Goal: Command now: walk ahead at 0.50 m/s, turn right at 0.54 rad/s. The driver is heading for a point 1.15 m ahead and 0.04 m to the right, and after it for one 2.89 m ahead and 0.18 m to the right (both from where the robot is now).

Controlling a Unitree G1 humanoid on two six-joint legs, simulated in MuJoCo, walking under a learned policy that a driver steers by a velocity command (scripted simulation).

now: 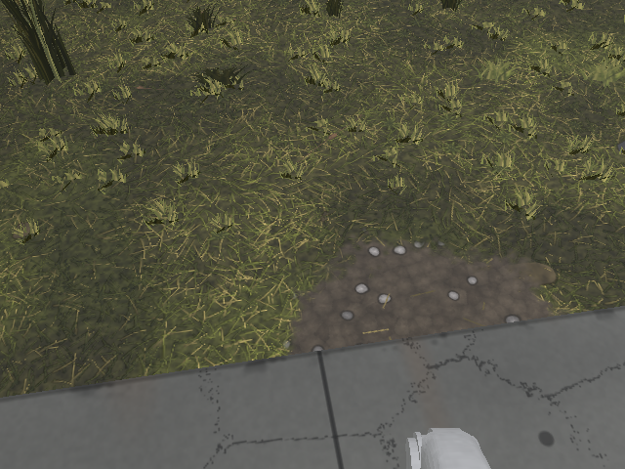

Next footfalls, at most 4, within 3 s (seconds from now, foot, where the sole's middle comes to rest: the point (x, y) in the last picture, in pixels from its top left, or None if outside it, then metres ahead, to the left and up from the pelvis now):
0.16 right None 0.32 -0.16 -0.61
0.76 left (338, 391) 0.59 -0.04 -0.61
1.26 right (418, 273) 0.95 -0.27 -0.72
1.74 left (294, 218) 1.16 0.04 -0.72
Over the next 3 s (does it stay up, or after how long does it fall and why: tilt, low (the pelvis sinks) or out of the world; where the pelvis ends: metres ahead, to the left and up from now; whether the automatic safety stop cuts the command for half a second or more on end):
stays up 1.14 -0.11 0.06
